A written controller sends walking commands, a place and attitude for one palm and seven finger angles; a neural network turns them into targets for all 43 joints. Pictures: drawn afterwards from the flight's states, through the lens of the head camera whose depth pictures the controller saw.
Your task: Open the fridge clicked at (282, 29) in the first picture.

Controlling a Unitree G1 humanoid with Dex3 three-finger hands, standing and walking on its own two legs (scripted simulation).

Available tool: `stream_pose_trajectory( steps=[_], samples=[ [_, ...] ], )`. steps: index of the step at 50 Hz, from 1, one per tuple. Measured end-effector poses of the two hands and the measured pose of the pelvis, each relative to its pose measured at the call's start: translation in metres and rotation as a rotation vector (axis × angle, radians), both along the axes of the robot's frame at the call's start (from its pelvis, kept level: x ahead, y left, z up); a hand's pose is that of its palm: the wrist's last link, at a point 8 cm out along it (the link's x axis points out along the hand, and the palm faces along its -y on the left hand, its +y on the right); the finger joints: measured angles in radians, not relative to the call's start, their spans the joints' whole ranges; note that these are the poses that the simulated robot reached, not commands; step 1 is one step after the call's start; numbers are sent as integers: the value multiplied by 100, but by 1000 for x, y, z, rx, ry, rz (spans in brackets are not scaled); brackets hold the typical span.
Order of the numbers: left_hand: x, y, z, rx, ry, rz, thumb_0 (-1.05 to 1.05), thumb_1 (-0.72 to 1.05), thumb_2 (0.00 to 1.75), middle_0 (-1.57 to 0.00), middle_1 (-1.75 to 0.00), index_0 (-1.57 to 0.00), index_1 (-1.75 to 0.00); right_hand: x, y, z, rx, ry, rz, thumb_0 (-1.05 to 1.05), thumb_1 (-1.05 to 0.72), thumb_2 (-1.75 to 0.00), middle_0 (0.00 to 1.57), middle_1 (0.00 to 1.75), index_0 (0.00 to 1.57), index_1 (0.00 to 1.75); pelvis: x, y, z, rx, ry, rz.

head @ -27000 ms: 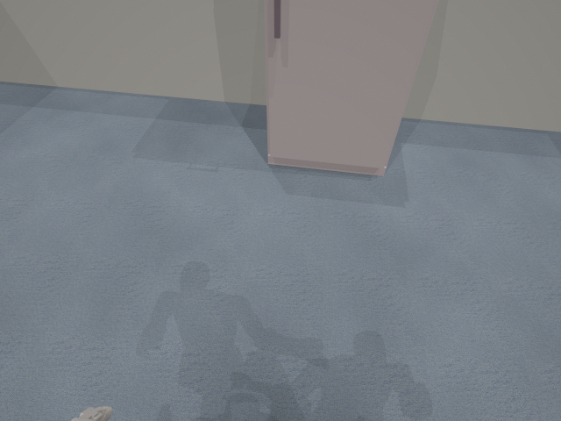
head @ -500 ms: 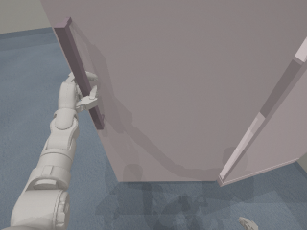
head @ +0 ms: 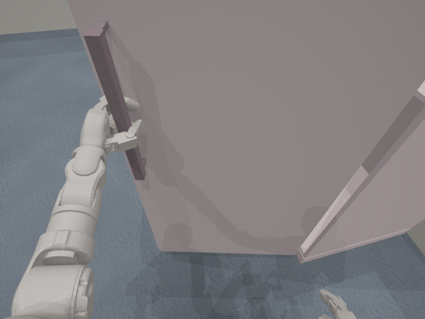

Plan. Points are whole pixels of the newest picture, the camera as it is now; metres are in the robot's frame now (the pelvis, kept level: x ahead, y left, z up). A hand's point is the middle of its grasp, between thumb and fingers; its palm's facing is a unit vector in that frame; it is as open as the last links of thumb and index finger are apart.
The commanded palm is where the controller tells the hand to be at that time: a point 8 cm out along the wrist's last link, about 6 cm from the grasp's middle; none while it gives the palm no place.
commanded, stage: loosen the grip on the handle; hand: left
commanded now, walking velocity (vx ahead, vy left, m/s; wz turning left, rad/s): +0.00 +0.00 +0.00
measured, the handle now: (126, 117) +0.45 +0.20 +0.13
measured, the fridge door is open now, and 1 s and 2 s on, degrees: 74 72 72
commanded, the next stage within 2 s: slip the hand off the handle in 0.48 s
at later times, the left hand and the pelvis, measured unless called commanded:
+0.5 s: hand (122, 138) +0.42 +0.20 +0.11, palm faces +0.19 -0.96 -0.21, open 14.1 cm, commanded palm +0.38 +0.25 +0.12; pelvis -0.01 -0.01 +0.00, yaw +0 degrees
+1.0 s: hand (88, 138) +0.41 +0.27 +0.11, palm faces +0.20 -0.96 -0.19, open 14.7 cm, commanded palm +0.37 +0.31 +0.12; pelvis +0.00 +0.01 -0.01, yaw +1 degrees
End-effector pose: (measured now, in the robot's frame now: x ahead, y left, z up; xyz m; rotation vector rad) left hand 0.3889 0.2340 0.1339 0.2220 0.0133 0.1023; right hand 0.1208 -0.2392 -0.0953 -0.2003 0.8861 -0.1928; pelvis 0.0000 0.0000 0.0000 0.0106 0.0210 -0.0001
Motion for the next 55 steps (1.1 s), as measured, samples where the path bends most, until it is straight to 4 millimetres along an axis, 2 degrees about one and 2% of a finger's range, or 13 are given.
stream_pose_trajectory(
  steps=[5,14,20,32,43,55],
  samples=[
    [2,7,6,-52,-45,58,-4,36,67,-45,-139,-45,-139,-18,-12,5,6,-6,25,1,-90,-90,20,30,21,30,-6,-6,1,-1,28,-8],
    [-6,6,-8,-19,-38,65,-1,-27,34,-40,-133,-38,-133,-56,-43,-2,-31,105,-33,1,-90,-90,20,30,21,30,-11,-11,-2,3,57,-6],
    [-4,15,-14,-15,-23,99,-1,-47,24,-34,-127,-34,-127,-66,-48,-6,-50,144,-50,1,-90,-90,20,30,21,30,-14,-11,-4,-1,60,3],
    [-2,20,-13,-19,-51,69,-1,-55,20,-29,-118,-28,-118,-56,-23,-15,-5,136,-25,1,-90,-90,20,30,21,30,-11,-2,-5,-5,67,10],
    [-4,61,-12,-14,-50,108,-1,-55,20,-27,-116,-27,-116,-48,-9,-14,-11,134,-15,1,-90,-90,20,30,21,30,-8,8,-6,-14,81,12],
    [-9,90,-15,-23,-52,95,-1,-55,20,-26,-115,-25,-115,-46,-7,-11,-46,168,-23,1,-90,-90,20,30,21,30,1,18,-6,-28,90,21]
  ],
)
